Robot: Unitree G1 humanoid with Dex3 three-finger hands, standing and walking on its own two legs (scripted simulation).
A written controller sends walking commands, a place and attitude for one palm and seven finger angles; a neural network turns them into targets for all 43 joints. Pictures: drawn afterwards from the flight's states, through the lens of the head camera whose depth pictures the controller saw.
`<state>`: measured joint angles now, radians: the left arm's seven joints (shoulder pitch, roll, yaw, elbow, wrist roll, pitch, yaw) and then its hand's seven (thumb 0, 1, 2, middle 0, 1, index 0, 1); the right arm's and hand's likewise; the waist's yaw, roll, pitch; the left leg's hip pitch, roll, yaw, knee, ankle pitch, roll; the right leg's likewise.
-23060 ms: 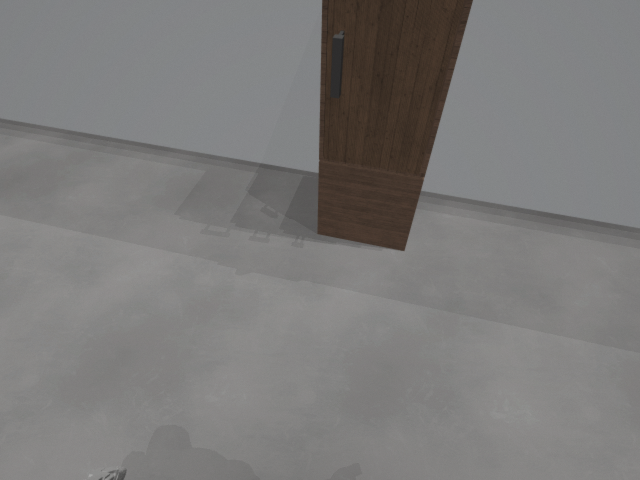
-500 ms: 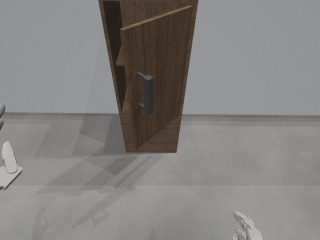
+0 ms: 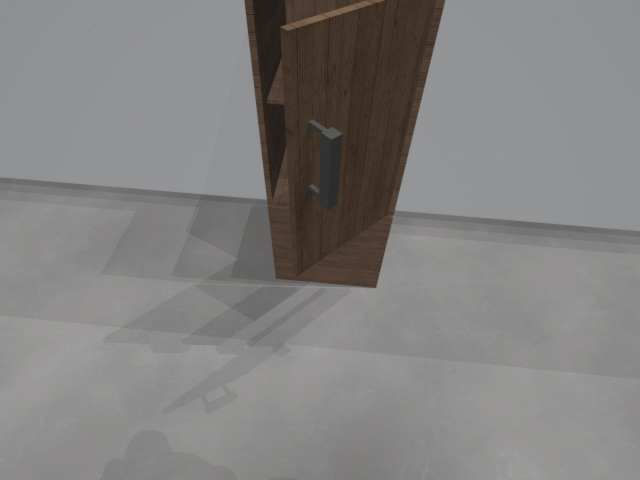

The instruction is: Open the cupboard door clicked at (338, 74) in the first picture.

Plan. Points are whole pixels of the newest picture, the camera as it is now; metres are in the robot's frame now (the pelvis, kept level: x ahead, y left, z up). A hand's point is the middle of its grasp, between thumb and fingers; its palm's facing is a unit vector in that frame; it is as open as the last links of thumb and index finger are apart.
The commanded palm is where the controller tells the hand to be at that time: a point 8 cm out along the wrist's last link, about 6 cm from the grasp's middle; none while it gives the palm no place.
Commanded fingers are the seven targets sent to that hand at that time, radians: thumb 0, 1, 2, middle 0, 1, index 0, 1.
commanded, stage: let the arm hang, fingers relaxed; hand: left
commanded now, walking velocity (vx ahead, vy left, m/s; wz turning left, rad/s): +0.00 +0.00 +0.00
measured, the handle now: (321, 165) +0.64 +0.03 +0.01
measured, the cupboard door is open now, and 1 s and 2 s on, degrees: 47 47 47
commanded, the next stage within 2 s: look to check the result in 0.76 s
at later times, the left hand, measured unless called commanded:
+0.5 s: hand out of the picture -0.03 +0.19 -0.16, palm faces +0.04 -0.98 -0.19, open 7.4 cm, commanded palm none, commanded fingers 0.00 0.90 0.90 -0.20 -0.30 -0.20 -0.30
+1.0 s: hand out of the picture -0.01 +0.20 -0.16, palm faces +0.03 -0.98 -0.20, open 7.4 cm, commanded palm none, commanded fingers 0.00 0.90 0.90 -0.20 -0.30 -0.20 -0.30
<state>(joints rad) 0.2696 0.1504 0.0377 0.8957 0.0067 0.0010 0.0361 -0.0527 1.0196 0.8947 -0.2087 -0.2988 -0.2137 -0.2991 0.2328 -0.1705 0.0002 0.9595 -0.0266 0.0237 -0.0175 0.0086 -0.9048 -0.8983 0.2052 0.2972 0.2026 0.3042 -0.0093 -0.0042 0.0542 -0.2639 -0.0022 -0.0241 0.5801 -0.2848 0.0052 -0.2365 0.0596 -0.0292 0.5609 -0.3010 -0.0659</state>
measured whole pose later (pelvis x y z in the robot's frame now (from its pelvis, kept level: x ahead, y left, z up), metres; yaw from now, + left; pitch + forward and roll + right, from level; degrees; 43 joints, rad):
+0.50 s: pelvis -0.02 +0.02 +0.01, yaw -1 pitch -2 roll +0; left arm 0.29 0.13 0.01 1.15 0.01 0.01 0.03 0.00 0.91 0.90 -0.20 -0.30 -0.20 -0.30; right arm 0.32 -0.12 0.00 1.14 -0.03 0.01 -0.04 0.00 -0.91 -0.90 0.20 0.30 0.20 0.30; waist 0.00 0.01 0.04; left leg -0.20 -0.03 0.01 0.42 -0.19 0.03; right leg -0.19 0.03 0.00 0.42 -0.20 -0.03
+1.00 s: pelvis +0.00 +0.03 +0.01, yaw -1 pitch -2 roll +0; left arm 0.28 0.14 0.02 1.15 0.01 -0.01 0.04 0.00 0.90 0.90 -0.20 -0.30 -0.20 -0.30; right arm 0.28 -0.14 0.00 1.14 -0.02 -0.01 -0.04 0.00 -0.91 -0.90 0.20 0.30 0.20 0.30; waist -0.01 0.01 0.05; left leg -0.18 -0.03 0.01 0.41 -0.20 0.03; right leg -0.18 0.02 0.01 0.42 -0.22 -0.02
